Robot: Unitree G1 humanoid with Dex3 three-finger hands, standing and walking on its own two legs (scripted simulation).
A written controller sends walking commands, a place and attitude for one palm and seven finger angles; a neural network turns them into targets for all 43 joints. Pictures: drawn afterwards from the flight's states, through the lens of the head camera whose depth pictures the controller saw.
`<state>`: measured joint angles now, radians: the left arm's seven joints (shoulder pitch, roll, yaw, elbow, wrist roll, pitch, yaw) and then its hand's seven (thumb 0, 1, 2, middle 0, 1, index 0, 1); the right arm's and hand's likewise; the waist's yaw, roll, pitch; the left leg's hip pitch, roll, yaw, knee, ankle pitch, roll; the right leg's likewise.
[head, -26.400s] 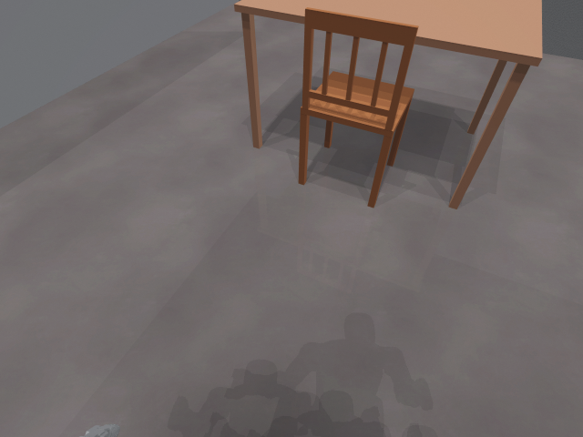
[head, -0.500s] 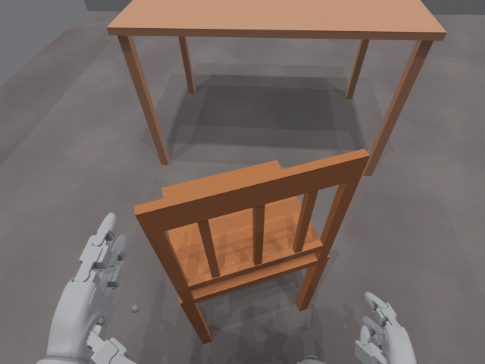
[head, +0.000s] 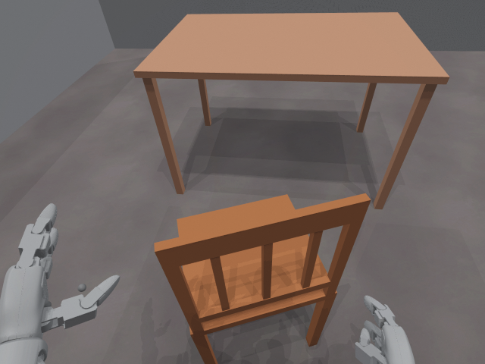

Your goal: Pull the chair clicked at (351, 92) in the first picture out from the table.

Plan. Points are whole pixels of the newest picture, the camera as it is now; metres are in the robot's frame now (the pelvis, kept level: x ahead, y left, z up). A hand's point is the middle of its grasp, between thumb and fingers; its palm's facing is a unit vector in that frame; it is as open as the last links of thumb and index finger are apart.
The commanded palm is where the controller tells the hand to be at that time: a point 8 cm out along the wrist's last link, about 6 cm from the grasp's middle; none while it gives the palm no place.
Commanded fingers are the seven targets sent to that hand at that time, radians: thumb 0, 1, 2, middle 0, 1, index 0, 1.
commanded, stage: draw the hand back to the body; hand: left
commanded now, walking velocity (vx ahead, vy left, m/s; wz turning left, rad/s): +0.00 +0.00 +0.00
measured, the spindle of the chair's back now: (266, 271) +0.35 +0.00 -0.12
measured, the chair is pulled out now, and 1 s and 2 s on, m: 0.64 0.64 0.64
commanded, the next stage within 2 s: step back with the hand held close in 0.58 s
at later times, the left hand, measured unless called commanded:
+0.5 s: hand (50, 262) +0.19 +0.26 +0.16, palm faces +0.46 -0.79 -0.41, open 7.5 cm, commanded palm +0.14 +0.30 +0.18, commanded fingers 0.00 0.90 0.90 -0.20 -0.30 -0.20 -0.30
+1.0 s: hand (56, 273) +0.18 +0.25 +0.16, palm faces +0.36 -0.78 -0.51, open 7.4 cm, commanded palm +0.12 +0.30 +0.18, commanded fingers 0.00 0.90 0.90 -0.20 -0.30 -0.20 -0.30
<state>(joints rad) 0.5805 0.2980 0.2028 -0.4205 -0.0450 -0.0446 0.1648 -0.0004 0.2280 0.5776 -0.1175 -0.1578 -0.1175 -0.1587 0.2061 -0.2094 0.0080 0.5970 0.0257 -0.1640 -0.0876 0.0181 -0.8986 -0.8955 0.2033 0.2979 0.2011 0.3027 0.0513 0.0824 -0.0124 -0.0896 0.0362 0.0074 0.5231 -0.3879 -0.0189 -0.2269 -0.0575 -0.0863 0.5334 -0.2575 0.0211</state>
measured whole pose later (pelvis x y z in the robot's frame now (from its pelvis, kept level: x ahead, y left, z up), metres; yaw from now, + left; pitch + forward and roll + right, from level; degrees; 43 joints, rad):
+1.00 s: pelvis -0.03 +0.00 +0.01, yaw -3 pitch -1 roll +0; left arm 0.56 0.37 0.38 -0.44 -0.04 -0.14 0.15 0.02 0.89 0.90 -0.21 -0.30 -0.21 -0.30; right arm 0.16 -0.23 -0.03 0.59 0.02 -0.06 -0.07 0.02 -0.90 -0.90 0.20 0.30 0.20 0.30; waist 0.01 0.05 0.06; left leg -0.13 0.03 0.07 0.44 -0.29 -0.01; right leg -0.28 -0.05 -0.03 0.43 -0.13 0.03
